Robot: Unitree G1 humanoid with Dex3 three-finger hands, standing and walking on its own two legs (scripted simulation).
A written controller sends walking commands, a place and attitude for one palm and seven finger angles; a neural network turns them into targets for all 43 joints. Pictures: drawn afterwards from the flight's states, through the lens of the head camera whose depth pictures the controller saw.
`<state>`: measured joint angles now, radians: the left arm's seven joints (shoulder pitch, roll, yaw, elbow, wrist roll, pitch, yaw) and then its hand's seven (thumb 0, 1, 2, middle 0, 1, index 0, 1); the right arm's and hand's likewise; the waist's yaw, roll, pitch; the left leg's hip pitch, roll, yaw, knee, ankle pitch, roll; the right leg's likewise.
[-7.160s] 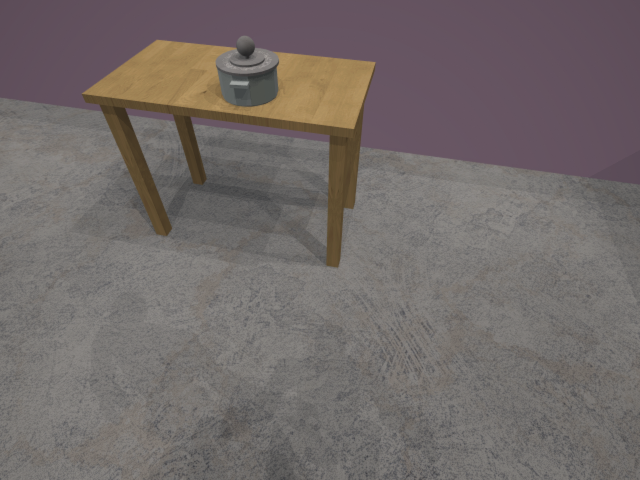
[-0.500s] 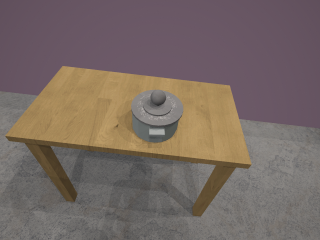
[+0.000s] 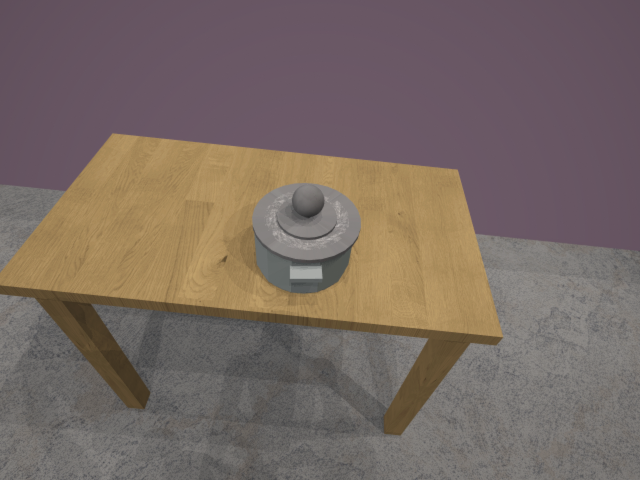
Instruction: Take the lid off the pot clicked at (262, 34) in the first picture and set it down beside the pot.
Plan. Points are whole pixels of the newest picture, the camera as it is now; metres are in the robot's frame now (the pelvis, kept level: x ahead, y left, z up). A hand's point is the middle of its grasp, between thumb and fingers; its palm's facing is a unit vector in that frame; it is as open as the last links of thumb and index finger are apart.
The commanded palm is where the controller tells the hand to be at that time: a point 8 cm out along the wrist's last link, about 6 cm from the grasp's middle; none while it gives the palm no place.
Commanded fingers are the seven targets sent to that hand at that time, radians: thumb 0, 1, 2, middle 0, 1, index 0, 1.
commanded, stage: shuffle to correct the standing spot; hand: left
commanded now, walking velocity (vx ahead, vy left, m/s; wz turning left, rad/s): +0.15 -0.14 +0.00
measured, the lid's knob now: (308, 200) +0.53 +0.06 +0.04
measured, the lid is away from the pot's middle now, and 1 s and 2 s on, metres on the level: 0.00 0.00 0.00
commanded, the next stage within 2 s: come to a stop and stand still in 0.34 s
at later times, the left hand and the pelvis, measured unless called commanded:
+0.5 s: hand out of the picture +0.09 +0.13 -0.18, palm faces +0.02 -0.99 -0.17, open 7.3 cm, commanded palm none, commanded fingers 0.00 0.90 0.90 -0.20 -0.30 -0.20 -0.30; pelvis +0.06 -0.05 +0.00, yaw -1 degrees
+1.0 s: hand out of the picture +0.13 +0.13 -0.18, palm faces +0.02 -0.97 -0.23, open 7.3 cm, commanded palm none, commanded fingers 0.00 0.90 0.90 -0.20 -0.30 -0.20 -0.30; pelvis +0.06 -0.06 -0.01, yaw +0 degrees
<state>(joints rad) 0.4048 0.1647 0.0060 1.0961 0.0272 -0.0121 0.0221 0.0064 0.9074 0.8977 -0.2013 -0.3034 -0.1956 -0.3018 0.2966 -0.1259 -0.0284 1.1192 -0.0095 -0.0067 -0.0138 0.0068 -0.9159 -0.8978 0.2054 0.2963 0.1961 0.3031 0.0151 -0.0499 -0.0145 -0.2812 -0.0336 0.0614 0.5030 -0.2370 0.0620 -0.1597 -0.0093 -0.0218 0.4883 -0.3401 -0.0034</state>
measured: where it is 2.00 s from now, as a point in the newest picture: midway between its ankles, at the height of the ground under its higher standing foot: outside the picture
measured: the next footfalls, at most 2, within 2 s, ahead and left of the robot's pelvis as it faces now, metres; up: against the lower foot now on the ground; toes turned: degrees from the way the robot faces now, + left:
right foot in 0.58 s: +0.17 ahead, -0.20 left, +0.00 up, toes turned +6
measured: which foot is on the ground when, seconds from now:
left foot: down 0.00-1.00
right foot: down 0.00-0.34, up 0.36-0.56, down 0.58-1.00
